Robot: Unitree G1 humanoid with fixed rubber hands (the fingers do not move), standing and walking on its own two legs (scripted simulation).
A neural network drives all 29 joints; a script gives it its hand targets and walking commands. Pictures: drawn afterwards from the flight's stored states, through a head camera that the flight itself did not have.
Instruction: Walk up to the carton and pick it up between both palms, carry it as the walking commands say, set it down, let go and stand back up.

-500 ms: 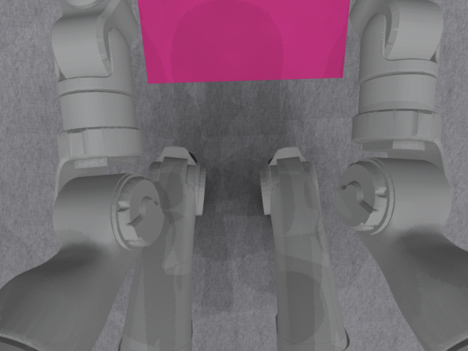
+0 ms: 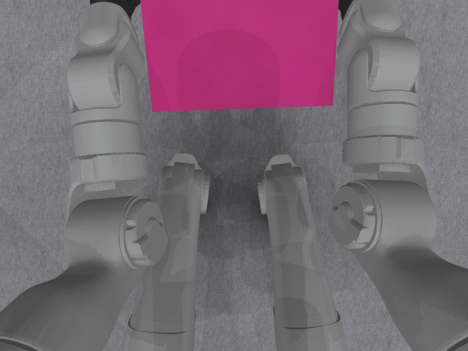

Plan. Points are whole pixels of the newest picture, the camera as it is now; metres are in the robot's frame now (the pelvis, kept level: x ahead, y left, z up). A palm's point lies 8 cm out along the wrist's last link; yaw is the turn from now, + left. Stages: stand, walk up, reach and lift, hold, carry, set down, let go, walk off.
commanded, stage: reach and lift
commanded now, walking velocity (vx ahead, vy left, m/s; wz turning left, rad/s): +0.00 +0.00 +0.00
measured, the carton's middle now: (235, 29) +0.52 +0.00 -0.15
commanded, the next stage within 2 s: none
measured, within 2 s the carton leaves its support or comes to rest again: neither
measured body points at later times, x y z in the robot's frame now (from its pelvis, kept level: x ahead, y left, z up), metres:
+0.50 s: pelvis +0.05 +0.00 +0.06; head +0.24 -0.01 +0.46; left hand +0.51 +0.14 +0.03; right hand +0.52 -0.15 +0.03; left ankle +0.16 +0.13 -0.51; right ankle +0.15 -0.14 -0.51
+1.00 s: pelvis +0.11 +0.00 +0.15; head +0.26 +0.00 +0.57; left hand +0.49 +0.14 +0.10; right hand +0.50 -0.15 +0.09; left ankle +0.16 +0.13 -0.51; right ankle +0.15 -0.14 -0.51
